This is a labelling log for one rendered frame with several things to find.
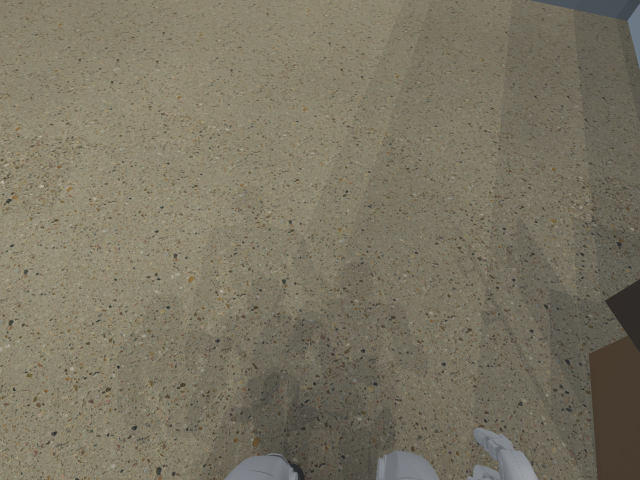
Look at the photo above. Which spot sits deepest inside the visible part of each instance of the right robot thigh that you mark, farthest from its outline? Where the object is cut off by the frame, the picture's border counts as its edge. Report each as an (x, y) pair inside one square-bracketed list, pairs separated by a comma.
[(401, 465)]

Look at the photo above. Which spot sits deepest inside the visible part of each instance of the right robot hand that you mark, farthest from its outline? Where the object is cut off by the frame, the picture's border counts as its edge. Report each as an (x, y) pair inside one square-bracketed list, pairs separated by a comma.
[(513, 465)]

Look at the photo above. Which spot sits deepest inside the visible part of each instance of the cupboard door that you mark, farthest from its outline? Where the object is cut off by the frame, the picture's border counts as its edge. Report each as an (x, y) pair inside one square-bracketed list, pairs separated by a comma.
[(625, 305)]

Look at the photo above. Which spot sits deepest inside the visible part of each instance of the robot left shin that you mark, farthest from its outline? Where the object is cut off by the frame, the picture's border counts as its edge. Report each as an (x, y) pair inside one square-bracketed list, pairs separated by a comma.
[(278, 455)]

